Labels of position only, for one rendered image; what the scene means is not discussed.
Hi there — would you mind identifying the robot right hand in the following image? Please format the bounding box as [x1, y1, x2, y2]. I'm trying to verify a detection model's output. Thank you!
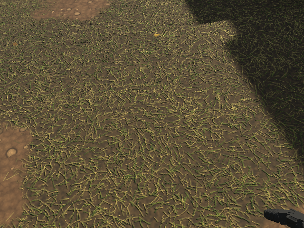
[263, 208, 304, 228]

